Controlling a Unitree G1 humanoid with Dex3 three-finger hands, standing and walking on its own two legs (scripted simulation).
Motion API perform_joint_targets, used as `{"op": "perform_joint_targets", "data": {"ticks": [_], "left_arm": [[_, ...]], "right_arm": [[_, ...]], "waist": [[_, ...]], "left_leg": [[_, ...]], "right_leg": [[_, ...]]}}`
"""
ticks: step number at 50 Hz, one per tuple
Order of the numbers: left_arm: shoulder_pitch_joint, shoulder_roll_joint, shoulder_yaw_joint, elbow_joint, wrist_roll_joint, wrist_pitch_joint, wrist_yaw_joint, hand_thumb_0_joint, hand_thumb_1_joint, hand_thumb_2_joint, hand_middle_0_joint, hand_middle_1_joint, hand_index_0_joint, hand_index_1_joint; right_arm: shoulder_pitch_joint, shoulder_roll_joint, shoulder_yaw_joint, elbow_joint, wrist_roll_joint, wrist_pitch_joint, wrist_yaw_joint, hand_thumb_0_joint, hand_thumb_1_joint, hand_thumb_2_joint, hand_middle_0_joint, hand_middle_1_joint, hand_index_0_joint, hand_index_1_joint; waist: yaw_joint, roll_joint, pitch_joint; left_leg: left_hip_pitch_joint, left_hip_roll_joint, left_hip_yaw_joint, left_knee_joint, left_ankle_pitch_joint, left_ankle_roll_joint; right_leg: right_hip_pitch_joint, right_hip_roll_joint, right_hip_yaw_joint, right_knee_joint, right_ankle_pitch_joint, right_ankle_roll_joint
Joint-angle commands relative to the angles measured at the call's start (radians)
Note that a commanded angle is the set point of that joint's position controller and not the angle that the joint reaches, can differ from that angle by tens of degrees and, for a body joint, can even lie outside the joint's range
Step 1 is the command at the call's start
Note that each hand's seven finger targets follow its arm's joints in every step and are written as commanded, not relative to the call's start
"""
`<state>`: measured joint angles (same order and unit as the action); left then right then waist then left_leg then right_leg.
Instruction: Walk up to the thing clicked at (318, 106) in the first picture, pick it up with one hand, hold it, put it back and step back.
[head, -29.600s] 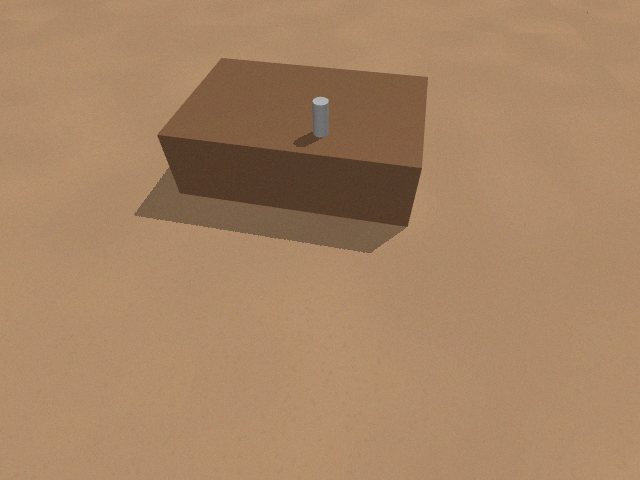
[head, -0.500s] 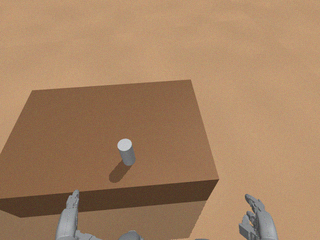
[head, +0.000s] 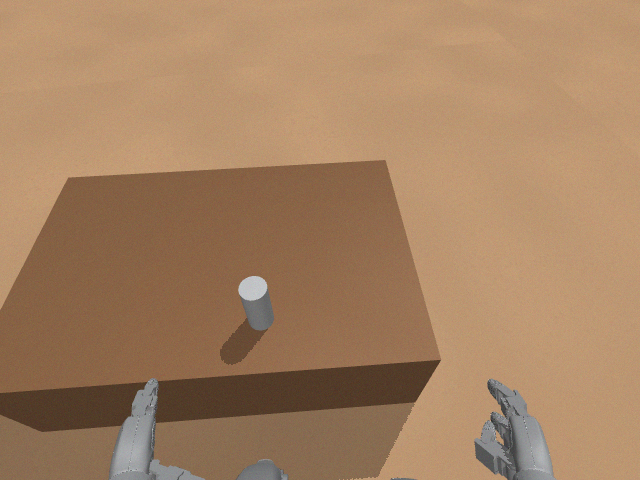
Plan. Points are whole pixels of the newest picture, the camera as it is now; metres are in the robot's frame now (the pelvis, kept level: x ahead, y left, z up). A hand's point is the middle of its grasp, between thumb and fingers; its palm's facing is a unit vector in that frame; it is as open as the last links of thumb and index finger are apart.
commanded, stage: home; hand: left
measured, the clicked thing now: (257, 304) +0.53 +0.16 -0.32
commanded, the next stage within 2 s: stand in 0.74 s
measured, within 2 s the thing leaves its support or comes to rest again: neither
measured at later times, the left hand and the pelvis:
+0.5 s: hand (186, 448) +0.17 +0.18 -0.06, palm faces +0.11 -0.95 -0.29, open 17.6 cm; pelvis +0.00 +0.00 +0.00, yaw +0 degrees
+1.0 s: hand (187, 448) +0.17 +0.18 -0.06, palm faces +0.09 -0.95 -0.31, open 16.5 cm; pelvis +0.00 +0.00 +0.00, yaw +0 degrees
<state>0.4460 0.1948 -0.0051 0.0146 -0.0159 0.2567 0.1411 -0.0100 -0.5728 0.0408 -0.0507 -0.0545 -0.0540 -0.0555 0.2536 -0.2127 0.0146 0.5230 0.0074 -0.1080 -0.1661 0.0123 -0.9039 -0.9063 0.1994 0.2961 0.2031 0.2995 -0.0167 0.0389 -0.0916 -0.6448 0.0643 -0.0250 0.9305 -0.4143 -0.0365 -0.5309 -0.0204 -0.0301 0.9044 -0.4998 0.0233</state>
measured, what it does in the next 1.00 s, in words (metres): stands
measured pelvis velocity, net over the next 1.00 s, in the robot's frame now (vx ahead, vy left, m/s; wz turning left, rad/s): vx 0.00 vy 0.00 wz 0.00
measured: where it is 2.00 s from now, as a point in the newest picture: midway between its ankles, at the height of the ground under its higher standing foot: outside the picture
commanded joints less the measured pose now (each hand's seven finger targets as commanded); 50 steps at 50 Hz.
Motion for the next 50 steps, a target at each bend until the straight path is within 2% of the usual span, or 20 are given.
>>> {"op": "perform_joint_targets", "data": {"ticks": [1,8,17,18,19,20,21,24,30,35,36,39,42,44,45,46,47,48,49,50], "left_arm": [[-0.030,0.102,0.050,-0.194,0.013,-0.053,0.007,0.000,-0.595,0.036,-0.044,-0.054,-0.048,-0.050],[-0.012,0.104,0.054,-0.198,0.014,-0.049,0.009,0.000,-0.578,0.046,-0.046,-0.056,-0.049,-0.052],[-0.002,0.112,0.061,-0.200,0.013,-0.041,0.008,0.000,-0.590,0.038,-0.044,-0.054,-0.048,-0.050],[-0.016,0.102,0.048,-0.204,0.013,-0.041,0.008,0.000,-0.598,0.033,-0.043,-0.052,-0.047,-0.049],[-0.006,0.108,0.056,-0.209,0.011,-0.041,0.007,0.000,-0.603,0.031,-0.043,-0.052,-0.047,-0.048],[-0.027,0.100,0.045,-0.210,0.013,-0.041,0.006,0.000,-0.583,0.043,-0.045,-0.055,-0.049,-0.052],[-0.009,0.108,0.059,-0.200,0.013,-0.038,0.008,0.000,-0.611,0.024,-0.042,-0.049,-0.045,-0.046],[-0.018,0.105,0.050,-0.207,0.012,-0.038,0.006,0.000,-0.608,0.027,-0.043,-0.050,-0.046,-0.047],[-0.007,0.108,0.054,-0.217,0.014,-0.034,0.007,0.000,-0.610,0.026,-0.042,-0.049,-0.045,-0.046],[-0.006,0.104,0.052,-0.204,0.014,-0.029,0.009,0.000,-0.608,0.026,-0.042,-0.049,-0.045,-0.046],[0.002,0.110,0.063,-0.205,0.014,-0.029,0.010,0.000,-0.586,0.039,-0.045,-0.052,-0.047,-0.050],[-0.020,0.108,0.053,-0.209,0.013,-0.028,0.008,0.000,-0.611,0.022,-0.042,-0.047,-0.044,-0.044],[-0.003,0.108,0.059,-0.212,0.014,-0.030,0.008,0.000,-0.588,0.037,-0.045,-0.051,-0.047,-0.049],[-0.002,0.105,0.053,-0.218,0.015,-0.028,0.009,0.000,-0.428,0.197,-0.200,-0.211,-0.200,-0.209],[0.009,0.103,0.053,-0.215,0.014,-0.029,0.009,0.000,-0.348,0.277,-0.200,-0.291,-0.200,-0.289],[-0.002,0.098,0.041,-0.211,0.014,-0.027,0.006,0.000,-0.268,0.357,-0.200,-0.300,-0.200,-0.301],[-0.001,0.106,0.053,-0.221,0.013,-0.029,0.009,0.000,-0.188,0.437,-0.200,-0.300,-0.200,-0.301],[-0.011,0.108,0.054,-0.212,0.013,-0.027,0.008,0.000,-0.108,0.517,-0.200,-0.300,-0.200,-0.301],[-0.170,0.249,0.097,0.138,0.117,-0.147,-0.037,0.000,-0.028,0.597,-0.200,-0.300,-0.200,-0.301],[-0.118,0.267,0.107,0.240,0.121,-0.196,-0.062,0.000,0.052,0.677,-0.200,-0.300,-0.200,-0.301]], "right_arm": [[-0.066,-0.117,-0.048,-0.158,0.000,-0.062,-0.015,0.000,-0.899,-0.904,0.200,0.301,0.200,0.301],[-0.054,-0.111,-0.048,-0.161,-0.002,-0.062,-0.025,0.000,-0.899,-0.904,0.200,0.300,0.200,0.300],[-0.055,-0.112,-0.046,-0.164,-0.002,-0.060,-0.025,0.000,-0.899,-0.904,0.200,0.300,0.200,0.300],[-0.057,-0.113,-0.045,-0.161,-0.003,-0.061,-0.025,0.000,-0.899,-0.904,0.200,0.301,0.200,0.301],[-0.062,-0.112,-0.046,-0.166,-0.002,-0.061,-0.026,0.000,-0.899,-0.904,0.200,0.300,0.200,0.300],[-0.055,-0.117,-0.049,-0.164,-0.002,-0.061,-0.026,0.000,-0.899,-0.904,0.200,0.300,0.200,0.300],[-0.051,-0.115,-0.050,-0.161,-0.003,-0.061,-0.028,0.000,-0.898,-0.904,0.200,0.301,0.200,0.301],[-0.058,-0.114,-0.048,-0.164,-0.003,-0.063,-0.028,0.000,-0.898,-0.903,0.200,0.301,0.200,0.301],[-0.047,-0.114,-0.049,-0.163,-0.004,-0.061,-0.034,0.000,-0.898,-0.903,0.200,0.301,0.201,0.301],[-0.053,-0.111,-0.046,-0.161,-0.004,-0.062,-0.033,0.000,-0.898,-0.903,0.200,0.301,0.201,0.301],[-0.046,-0.112,-0.048,-0.163,-0.005,-0.061,-0.034,0.000,-0.898,-0.903,0.200,0.301,0.201,0.301],[-0.057,-0.111,-0.044,-0.163,-0.005,-0.061,-0.035,0.000,-0.898,-0.903,0.201,0.301,0.201,0.301],[-0.056,-0.111,-0.047,-0.170,-0.004,-0.059,-0.035,0.000,-0.898,-0.903,0.200,0.301,0.200,0.301],[-0.049,-0.111,-0.046,-0.163,-0.006,-0.061,-0.034,0.000,-0.900,-0.900,0.200,0.300,0.200,0.300],[-0.048,-0.114,-0.048,-0.163,-0.004,-0.059,-0.034,0.000,-0.900,-0.900,0.200,0.300,0.200,0.300],[-0.046,-0.119,-0.050,-0.165,-0.003,-0.058,-0.034,0.000,-0.900,-0.900,0.200,0.300,0.200,0.300],[-0.048,-0.115,-0.049,-0.165,-0.003,-0.058,-0.033,0.000,-0.900,-0.900,0.200,0.300,0.200,0.300],[-0.043,-0.115,-0.049,-0.161,-0.005,-0.057,-0.035,0.000,-0.900,-0.900,0.200,0.300,0.200,0.300],[-0.084,-0.255,-0.082,0.059,-0.108,0.003,0.025,0.000,-0.900,-0.900,0.200,0.300,0.200,0.300],[-0.081,-0.258,-0.095,0.091,-0.124,0.028,0.067,0.000,-0.900,-0.900,0.200,0.300,0.200,0.300]], "waist": [[-0.001,0.000,-0.099],[-0.005,-0.031,-0.136],[0.003,-0.021,-0.108],[-0.005,-0.005,-0.089],[0.005,-0.001,-0.090],[-0.012,-0.018,-0.110],[0.000,-0.005,-0.106],[0.000,0.008,-0.091],[-0.005,-0.028,-0.136],[0.001,-0.013,-0.106],[-0.002,-0.024,-0.135],[-0.003,-0.029,-0.093],[0.001,-0.035,-0.118],[0.001,0.000,-0.121],[0.002,-0.004,-0.127],[-0.010,-0.018,-0.130],[-0.001,-0.020,-0.126],[-0.008,-0.026,-0.125],[0.038,-0.108,0.012],[0.032,-0.137,-0.036]], "left_leg": [[0.165,-0.033,0.025,-0.145,0.142,0.030],[0.165,-0.038,0.039,-0.107,0.213,0.037],[0.146,-0.039,0.034,-0.122,0.165,0.036],[0.150,-0.036,0.032,-0.126,0.161,0.034],[0.143,-0.038,0.036,-0.124,0.157,0.033],[0.161,-0.033,0.031,-0.127,0.158,0.034],[0.152,-0.035,0.030,-0.127,0.159,0.033],[0.148,-0.034,0.029,-0.133,0.134,0.030],[0.159,-0.037,0.039,-0.096,0.221,0.038],[0.148,-0.036,0.035,-0.108,0.191,0.034],[0.155,-0.037,0.038,-0.098,0.209,0.037],[0.134,-0.040,0.039,-0.107,0.164,0.038],[0.142,-0.039,0.037,-0.106,0.181,0.038],[0.159,-0.036,0.033,-0.110,0.202,0.033],[0.161,-0.036,0.034,-0.104,0.223,0.034],[0.169,-0.033,0.031,-0.105,0.230,0.035],[0.157,-0.035,0.032,-0.103,0.225,0.036],[0.157,-0.036,0.032,-0.099,0.228,0.037],[0.168,-0.011,-0.016,-0.135,0.304,0.073],[0.205,-0.015,0.014,-0.107,0.295,0.094]], "right_leg": [[-0.043,0.046,-0.042,-0.152,0.187,-0.024],[-0.016,0.038,-0.029,-0.152,0.276,-0.014],[-0.034,0.039,-0.032,-0.157,0.220,-0.018],[-0.048,0.040,-0.034,-0.151,0.214,-0.019],[-0.044,0.039,-0.033,-0.157,0.209,-0.020],[-0.051,0.044,-0.036,-0.151,0.209,-0.019],[-0.046,0.042,-0.038,-0.149,0.206,-0.020],[-0.066,0.045,-0.040,-0.148,0.178,-0.022],[-0.024,0.037,-0.027,-0.145,0.288,-0.011],[-0.036,0.038,-0.032,-0.148,0.244,-0.016],[-0.026,0.037,-0.028,-0.148,0.271,-0.013],[-0.040,0.035,-0.028,-0.156,0.228,-0.013],[-0.030,0.036,-0.028,-0.153,0.240,-0.015],[-0.033,0.039,-0.034,-0.138,0.253,-0.018],[-0.027,0.038,-0.033,-0.137,0.276,-0.017],[-0.036,0.041,-0.034,-0.132,0.280,-0.016],[-0.030,0.039,-0.033,-0.138,0.279,-0.017],[-0.032,0.038,-0.032,-0.138,0.286,-0.014],[0.096,-0.048,0.052,-0.171,0.265,-0.083],[0.122,-0.072,0.099,-0.191,0.324,-0.109]]}}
